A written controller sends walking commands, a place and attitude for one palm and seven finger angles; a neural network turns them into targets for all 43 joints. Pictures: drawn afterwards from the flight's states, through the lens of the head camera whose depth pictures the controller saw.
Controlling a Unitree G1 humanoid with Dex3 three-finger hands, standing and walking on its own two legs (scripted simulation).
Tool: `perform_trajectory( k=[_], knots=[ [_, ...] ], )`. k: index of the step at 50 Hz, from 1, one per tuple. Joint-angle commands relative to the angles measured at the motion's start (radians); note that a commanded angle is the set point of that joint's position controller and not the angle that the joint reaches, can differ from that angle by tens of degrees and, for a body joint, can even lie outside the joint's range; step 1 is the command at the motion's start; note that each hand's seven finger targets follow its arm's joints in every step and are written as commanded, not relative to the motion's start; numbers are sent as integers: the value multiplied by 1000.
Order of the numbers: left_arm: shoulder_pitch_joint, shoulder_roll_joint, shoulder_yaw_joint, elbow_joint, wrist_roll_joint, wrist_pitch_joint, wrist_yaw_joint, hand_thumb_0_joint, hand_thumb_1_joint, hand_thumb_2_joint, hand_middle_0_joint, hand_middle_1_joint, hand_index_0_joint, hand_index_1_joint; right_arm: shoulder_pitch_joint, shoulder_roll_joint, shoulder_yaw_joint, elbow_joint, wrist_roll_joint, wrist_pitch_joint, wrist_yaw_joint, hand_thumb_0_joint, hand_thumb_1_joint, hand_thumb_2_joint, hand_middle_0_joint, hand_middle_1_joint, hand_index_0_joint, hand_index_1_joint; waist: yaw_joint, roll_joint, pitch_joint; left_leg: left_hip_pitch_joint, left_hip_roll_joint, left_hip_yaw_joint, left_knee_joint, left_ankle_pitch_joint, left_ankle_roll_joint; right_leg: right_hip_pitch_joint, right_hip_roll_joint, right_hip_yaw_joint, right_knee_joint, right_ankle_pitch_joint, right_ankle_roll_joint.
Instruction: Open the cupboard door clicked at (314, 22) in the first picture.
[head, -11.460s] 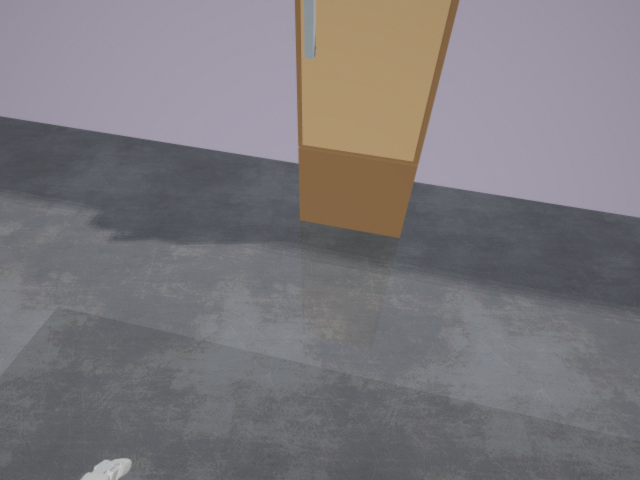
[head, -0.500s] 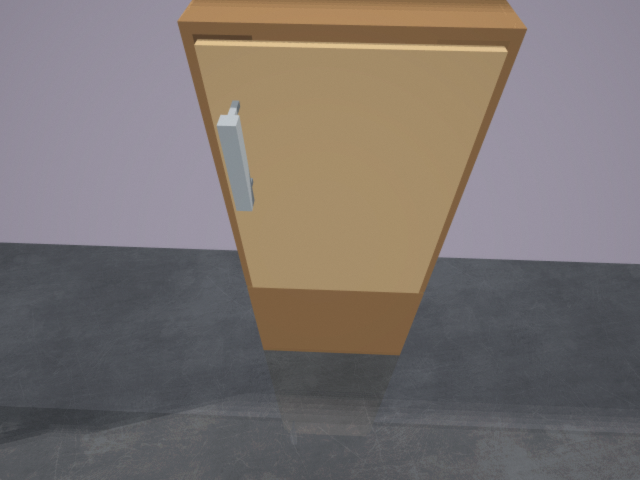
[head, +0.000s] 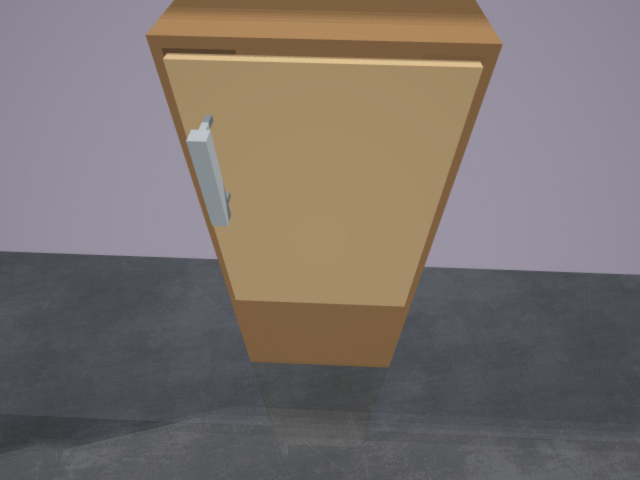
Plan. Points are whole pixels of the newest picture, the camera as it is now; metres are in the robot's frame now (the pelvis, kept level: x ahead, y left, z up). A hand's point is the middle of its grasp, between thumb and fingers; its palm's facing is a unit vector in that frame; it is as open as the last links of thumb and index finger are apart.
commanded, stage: raise the hand with hooked fingers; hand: left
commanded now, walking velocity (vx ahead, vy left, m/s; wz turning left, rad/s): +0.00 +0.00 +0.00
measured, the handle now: (214, 172) +0.53 +0.20 +0.08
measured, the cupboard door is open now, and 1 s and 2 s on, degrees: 0 0 0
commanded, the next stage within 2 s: none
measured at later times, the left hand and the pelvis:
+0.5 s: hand out of the picture +0.13 +0.23 -0.02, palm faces +0.14 -0.99 -0.01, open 9.1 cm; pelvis -0.06 -0.02 -0.07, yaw +4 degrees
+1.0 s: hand (94, 407) +0.19 +0.27 +0.02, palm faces +0.02 -1.00 -0.04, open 12.2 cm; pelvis -0.05 +0.03 -0.04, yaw +2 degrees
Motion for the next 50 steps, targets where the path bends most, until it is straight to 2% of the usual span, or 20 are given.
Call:
perform_trajectory(
  k=[1,2,3,4,5,6,9,11,13,16,17,20,24,27,29,33,37,41,43,50],
  knots=[
    [-40,325,266,-1164,-76,-183,38,0,853,880,-203,-330,-203,-330,-24,-159,-39,-392,25,-249,-61,0,-900,-900,200,300,200,300,33,331,-439,263,31,-103,-13,783,18,56,-34,48,97,440,-37],
    [-8,251,241,-1085,-124,-153,75,0,830,870,-205,-345,-205,-345,-27,-163,-45,-329,30,-262,-64,0,-900,-900,200,300,200,300,9,299,-378,197,45,-113,19,743,-30,-16,-37,-10,73,222,-27],
    [262,-25,90,-907,-154,-78,54,0,807,860,-207,-360,-207,-360,11,-104,-51,-328,52,-258,-50,0,-900,-900,200,300,200,300,-29,175,-235,140,56,-112,20,690,-19,-111,-34,-25,42,186,-5],
    [76,14,130,-1071,-183,-117,26,0,783,850,-208,-375,-208,-375,-12,-152,-71,-412,44,-269,-36,0,-900,-900,200,300,200,300,-38,71,-111,37,52,-134,54,615,-15,-148,-38,-34,40,241,1],
    [119,70,197,-1036,-189,-168,-9,0,760,840,-210,-390,-210,-390,-8,-169,-96,-426,30,-275,-39,0,-900,-900,200,300,200,300,-34,-27,-128,-20,31,-107,104,505,-3,-164,-33,-36,49,298,10],
    [238,54,223,-916,-201,-221,-46,0,737,830,-212,-405,-212,-405,-16,-162,-100,-439,23,-274,-40,0,-900,-900,200,300,200,300,-13,-161,-67,-142,13,-97,138,380,-1,-197,-29,-45,75,307,18],
    [402,24,270,-739,-256,-401,-211,0,667,800,-217,-450,-217,-450,-49,-162,-101,-508,30,-269,-20,0,-900,-900,200,300,200,300,34,-337,-52,-418,-32,-76,255,159,-14,-267,-37,-6,203,269,38],
    [360,73,308,-746,-300,-525,-344,0,620,780,-220,-480,-220,-480,-64,-169,-105,-561,38,-287,-12,0,-900,-900,200,300,200,300,45,-292,-139,-520,-50,-62,341,69,-21,-274,-60,72,259,207,45],
    [281,166,377,-780,-337,-599,-472,0,573,760,-223,-510,-223,-510,-52,-187,-99,-606,47,-296,2,0,-900,-900,200,300,200,300,45,-108,-228,-553,-60,-59,412,52,-25,-260,-87,143,305,190,31],
    [103,269,447,-941,-398,-620,-562,0,503,730,-228,-555,-228,-555,-66,-178,-84,-684,55,-306,-15,0,-900,-900,200,300,200,300,39,-4,-364,-614,-63,-51,489,-16,-3,-243,-105,250,291,10,52],
    [-3,312,481,-1007,-425,-619,-564,0,480,720,-230,-570,-230,-570,-49,-179,-83,-687,53,-303,-23,0,-900,-900,200,300,200,300,26,3,-373,-616,-52,-64,511,-31,0,-267,-100,262,291,-44,55],
    [-168,266,423,-1154,-448,-630,-537,0,410,690,-235,-615,-235,-615,-25,-155,-69,-672,58,-304,-48,0,-900,-900,200,300,200,300,-25,67,-365,-564,-24,-79,532,-53,18,-316,-73,247,261,-175,43],
    [-175,234,321,-1137,-406,-566,-511,0,317,650,-242,-675,-242,-675,6,-177,-56,-630,60,-319,-73,0,-900,-900,200,300,200,300,-66,59,-254,-540,-6,-101,507,-76,33,-408,-42,194,242,-240,25],
    [-140,282,330,-1020,-372,-437,-524,0,247,620,-247,-720,-247,-720,7,-194,-45,-629,65,-314,-83,0,-900,-900,200,300,200,300,-48,56,-198,-542,-6,-121,454,-76,33,-404,-33,160,225,-246,22],
    [-69,309,359,-1014,-354,-353,-523,0,200,600,-250,-750,-250,-750,4,-186,-44,-652,69,-307,-80,0,-900,-900,200,300,200,300,-12,67,-254,-506,-10,-120,410,-48,31,-352,-39,135,219,-203,23],
    [27,327,481,-1039,-414,-276,-472,0,107,560,-257,-810,-257,-810,-23,-161,-34,-692,62,-291,-67,0,-900,-900,200,300,200,300,53,-19,-310,-486,-16,-123,353,28,17,-240,-34,90,223,-110,24],
    [-6,294,483,-1108,-425,-317,-404,0,13,520,-263,-870,-263,-870,-12,-159,-30,-695,52,-300,-52,0,-900,-900,200,300,200,300,51,-9,-267,-447,-11,-128,304,45,10,-267,-4,28,250,-65,12],
    [-67,248,373,-1120,-367,-350,-404,0,-80,480,-270,-930,-270,-930,35,-182,-31,-671,54,-319,-49,0,-900,-900,200,300,200,300,-6,52,-254,-381,-1,-139,278,14,13,-341,5,-10,262,-54,12],
    [-137,273,361,-1133,-359,-338,-427,0,-127,460,-273,-960,-273,-960,44,-195,-31,-666,56,-323,-55,0,-900,-900,200,300,200,300,-19,67,-265,-357,0,-148,271,3,13,-340,6,-8,256,-53,10],
    [-201,356,441,-1191,-363,-296,-417,0,-290,390,-285,-1065,-285,-1065,36,-192,-22,-656,61,-334,-75,0,-900,-900,200,300,200,300,16,121,-315,-223,16,-199,201,99,-14,-281,8,-39,245,17,-3]
  ],
)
